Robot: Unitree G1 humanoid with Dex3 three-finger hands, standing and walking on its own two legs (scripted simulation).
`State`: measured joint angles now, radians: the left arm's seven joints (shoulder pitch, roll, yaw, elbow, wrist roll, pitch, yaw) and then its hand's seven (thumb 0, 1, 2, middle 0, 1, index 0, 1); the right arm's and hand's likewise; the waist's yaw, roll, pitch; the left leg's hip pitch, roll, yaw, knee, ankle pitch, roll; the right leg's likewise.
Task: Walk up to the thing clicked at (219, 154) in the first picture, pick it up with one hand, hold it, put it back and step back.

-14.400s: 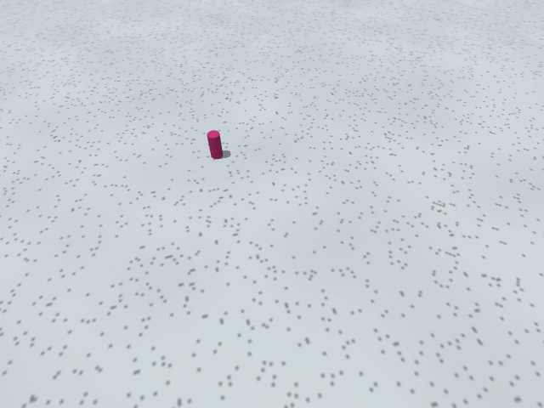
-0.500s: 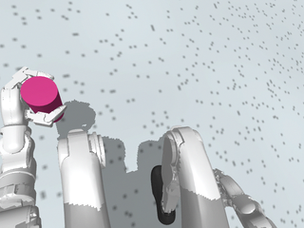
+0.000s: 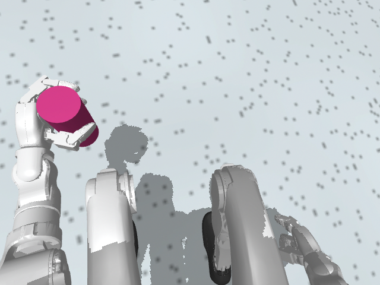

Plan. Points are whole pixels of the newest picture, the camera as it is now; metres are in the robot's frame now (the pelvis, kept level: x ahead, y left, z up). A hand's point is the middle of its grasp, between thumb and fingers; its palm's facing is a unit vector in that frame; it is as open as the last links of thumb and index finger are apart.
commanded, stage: settle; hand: left
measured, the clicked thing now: (72, 120) +0.42 +0.25 -0.08
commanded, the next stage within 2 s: lift in 0.46 s
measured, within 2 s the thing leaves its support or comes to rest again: neither
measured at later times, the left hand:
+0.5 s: hand (57, 117) +0.41 +0.25 -0.02, palm faces +0.16 -0.99 -0.05, open 9.6 cm
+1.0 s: hand (41, 112) +0.39 +0.24 +0.05, palm faces +0.12 -0.99 -0.07, open 9.6 cm
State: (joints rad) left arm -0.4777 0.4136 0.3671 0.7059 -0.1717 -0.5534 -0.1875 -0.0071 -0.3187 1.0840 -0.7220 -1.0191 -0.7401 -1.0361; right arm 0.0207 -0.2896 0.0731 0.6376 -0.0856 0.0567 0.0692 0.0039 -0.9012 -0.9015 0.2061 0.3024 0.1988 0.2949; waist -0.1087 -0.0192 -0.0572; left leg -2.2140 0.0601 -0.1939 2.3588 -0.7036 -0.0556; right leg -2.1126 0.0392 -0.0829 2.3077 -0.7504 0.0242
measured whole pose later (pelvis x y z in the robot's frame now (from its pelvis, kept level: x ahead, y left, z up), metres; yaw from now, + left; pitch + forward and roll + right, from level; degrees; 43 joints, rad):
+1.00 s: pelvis +0.00 +0.00 +0.07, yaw +4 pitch +33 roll -4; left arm -0.39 0.35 0.34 0.58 -0.18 -0.45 -0.23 -0.01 -0.32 1.09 -0.73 -1.01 -0.74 -1.03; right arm 0.09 -0.26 0.00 0.65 -0.02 0.01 0.02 0.01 -0.91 -0.90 0.21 0.30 0.20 0.30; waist -0.08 0.02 -0.15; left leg -2.04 0.06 -0.11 2.12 -0.66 -0.04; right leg -1.96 0.01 -0.03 2.11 -0.72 0.02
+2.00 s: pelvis +0.05 +0.01 +0.31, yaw +8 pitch +17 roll -3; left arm -0.08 0.28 0.17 0.31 -0.20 -0.27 -0.14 -0.01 -0.32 1.09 -0.73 -1.01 -0.75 -1.02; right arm 0.22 -0.22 0.01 0.63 0.03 -0.07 -0.06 0.01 -0.90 -0.89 0.20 0.30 0.20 0.30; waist -0.05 0.02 -0.11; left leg -1.04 0.06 -0.05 1.26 -0.52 -0.02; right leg -0.96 -0.01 -0.04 1.21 -0.56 0.02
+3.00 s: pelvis +0.08 +0.01 +0.38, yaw +8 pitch +9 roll -1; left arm -0.09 0.23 0.15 0.41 -0.19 -0.32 -0.18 -0.01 -0.32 1.09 -0.73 -1.01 -0.75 -1.02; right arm 0.23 -0.22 0.00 0.66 0.01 -0.03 -0.07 0.01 -0.90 -0.90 0.20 0.30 0.20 0.29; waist -0.04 0.01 -0.04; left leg -0.63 0.06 -0.02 0.91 -0.44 -0.03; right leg -0.57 -0.01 -0.02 0.89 -0.47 0.02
